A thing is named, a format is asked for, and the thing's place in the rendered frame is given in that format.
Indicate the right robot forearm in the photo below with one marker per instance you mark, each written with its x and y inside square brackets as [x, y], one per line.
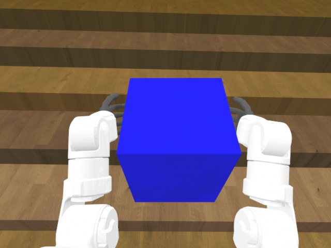
[268, 155]

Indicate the robot right upper arm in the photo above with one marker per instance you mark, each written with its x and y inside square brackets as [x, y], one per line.
[264, 228]

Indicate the carton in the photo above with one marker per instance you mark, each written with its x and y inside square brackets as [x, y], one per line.
[178, 141]

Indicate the robot right hand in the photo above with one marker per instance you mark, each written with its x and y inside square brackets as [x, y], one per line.
[245, 106]

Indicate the robot left upper arm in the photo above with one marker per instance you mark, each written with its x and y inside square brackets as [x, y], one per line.
[88, 226]

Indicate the left robot forearm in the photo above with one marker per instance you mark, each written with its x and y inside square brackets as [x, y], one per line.
[89, 147]

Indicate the robot left hand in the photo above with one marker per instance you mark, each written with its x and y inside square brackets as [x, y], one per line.
[111, 108]

